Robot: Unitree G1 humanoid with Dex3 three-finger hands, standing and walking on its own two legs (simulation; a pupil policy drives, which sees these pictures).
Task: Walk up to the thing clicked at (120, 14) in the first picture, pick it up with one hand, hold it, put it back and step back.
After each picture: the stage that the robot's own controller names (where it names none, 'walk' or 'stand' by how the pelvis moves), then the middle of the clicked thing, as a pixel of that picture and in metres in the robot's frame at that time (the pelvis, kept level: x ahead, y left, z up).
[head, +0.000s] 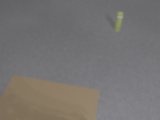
stand; (118, 22) +1.67 -0.40 -0.66
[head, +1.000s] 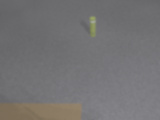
walk; (92, 27) +1.57 +0.03 -0.63
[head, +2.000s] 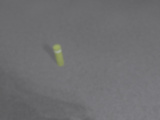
walk; (58, 55) +1.02 +0.30 -0.64
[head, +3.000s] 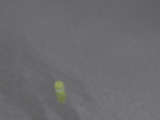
walk; (60, 92) +0.62 +0.23 -0.64
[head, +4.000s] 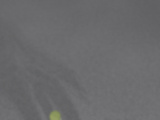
stand; out of the picture +0.38 +0.17 -0.64
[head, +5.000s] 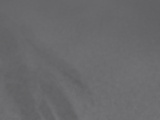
stand; out of the picture +0.33 +0.19 -0.66
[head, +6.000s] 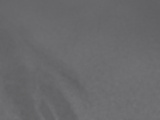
stand; out of the picture +0.33 +0.19 -0.66
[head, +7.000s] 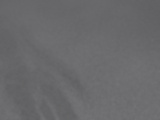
stand; out of the picture +0.34 +0.19 -0.66
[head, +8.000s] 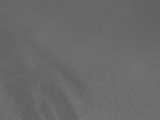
stand; out of the picture +0.33 +0.19 -0.66
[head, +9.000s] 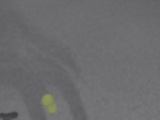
go down; (50, 104) +0.37 +0.18 -0.56
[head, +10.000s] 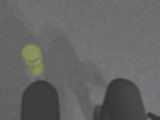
go down; (34, 62) +0.43 +0.20 -0.26
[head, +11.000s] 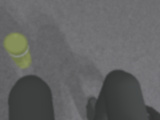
close in; (20, 53) +0.43 +0.21 -0.23
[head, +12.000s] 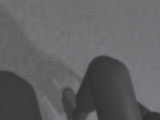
close; out of the picture +0.42 +0.24 -0.16
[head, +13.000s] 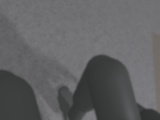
lift; out of the picture +0.41 +0.26 -0.16
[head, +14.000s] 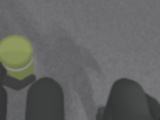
lift; (20, 66) +0.33 +0.23 -0.02
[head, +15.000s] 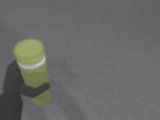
hold; (36, 77) +0.32 +0.16 +0.09
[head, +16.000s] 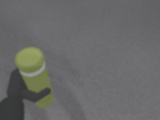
hold; (38, 82) +0.32 +0.17 +0.04
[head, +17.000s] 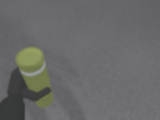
hold; (38, 81) +0.32 +0.17 +0.04
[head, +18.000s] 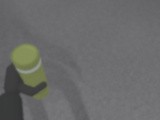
crouch; (34, 76) +0.35 +0.17 -0.01
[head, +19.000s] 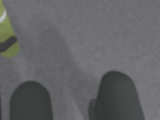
lower; (0, 31) +0.47 +0.22 -0.05
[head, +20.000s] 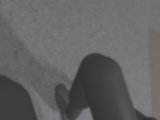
lower; out of the picture +0.45 +0.26 -0.17
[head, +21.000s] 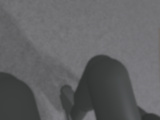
lower; out of the picture +0.43 +0.27 -0.16
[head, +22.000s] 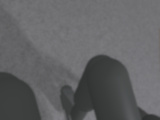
lower; out of the picture +0.43 +0.27 -0.16
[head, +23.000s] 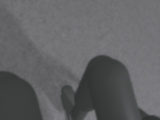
lower; out of the picture +0.42 +0.27 -0.16
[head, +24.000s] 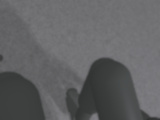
open; out of the picture +0.42 +0.24 -0.17
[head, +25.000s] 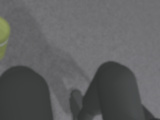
stand; out of the picture +0.41 +0.24 -0.18
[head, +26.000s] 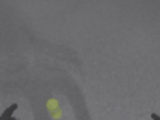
stand; (54, 109) +0.37 +0.17 -0.53
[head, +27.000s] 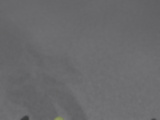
stand; out of the picture +0.36 +0.17 -0.60
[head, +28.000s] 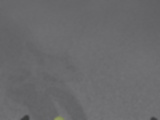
stand; out of the picture +0.36 +0.17 -0.60
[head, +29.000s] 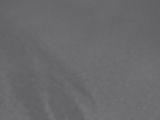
stand; out of the picture +0.38 +0.15 -0.65
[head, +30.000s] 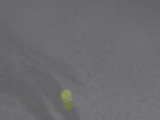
walk; (67, 100) +0.46 +0.13 -0.63
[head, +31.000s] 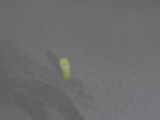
walk; (65, 69) +0.73 +0.19 -0.63
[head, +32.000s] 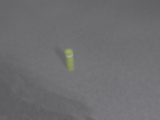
stand; (69, 60) +1.01 +0.19 -0.63
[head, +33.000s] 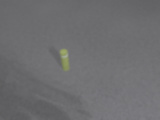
stand; (64, 60) +0.98 +0.21 -0.66
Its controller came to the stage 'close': yes
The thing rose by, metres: 0.68
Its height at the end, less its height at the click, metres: +0.00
